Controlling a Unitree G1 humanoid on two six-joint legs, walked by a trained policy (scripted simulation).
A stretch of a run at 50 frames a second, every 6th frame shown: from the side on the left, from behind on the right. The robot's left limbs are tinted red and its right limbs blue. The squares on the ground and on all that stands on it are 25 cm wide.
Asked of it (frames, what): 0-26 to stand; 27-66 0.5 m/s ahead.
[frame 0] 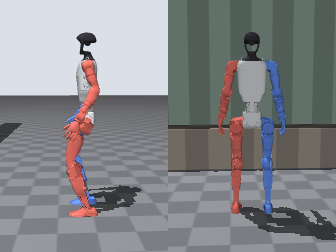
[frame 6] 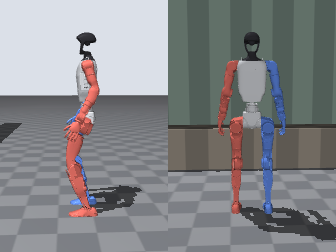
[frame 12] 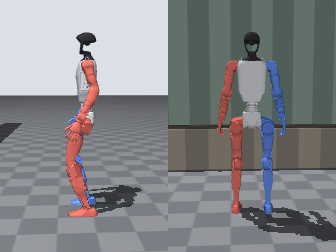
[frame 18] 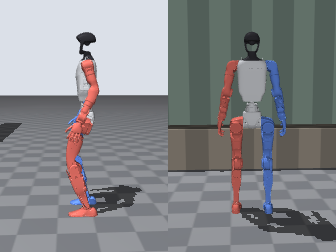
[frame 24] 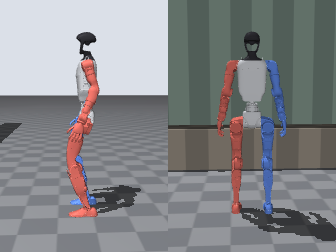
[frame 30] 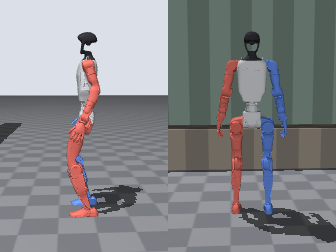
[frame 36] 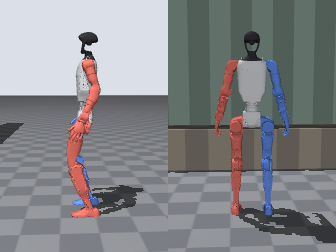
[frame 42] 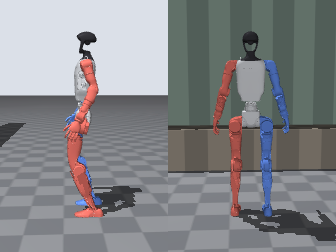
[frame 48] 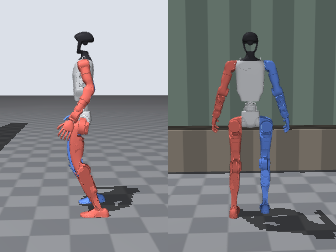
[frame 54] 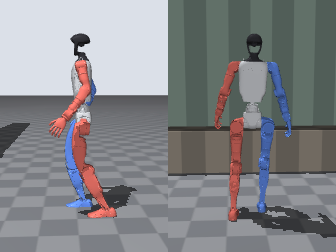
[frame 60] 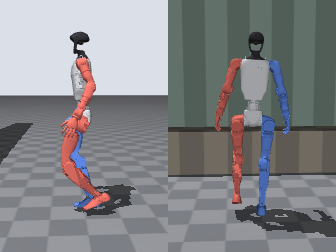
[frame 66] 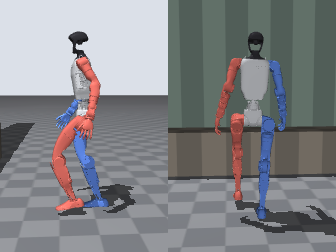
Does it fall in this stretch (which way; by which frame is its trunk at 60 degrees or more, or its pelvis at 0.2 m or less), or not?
no
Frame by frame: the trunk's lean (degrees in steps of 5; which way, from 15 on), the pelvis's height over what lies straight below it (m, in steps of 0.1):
0: 0, 0.8
6: 0, 0.8
12: 0, 0.8
18: 0, 0.8
24: 0, 0.8
30: 0, 0.8
36: 5, 0.8
42: 5, 0.8
48: 0, 0.8
54: 5, 0.8
60: 5, 0.8
66: 5, 0.8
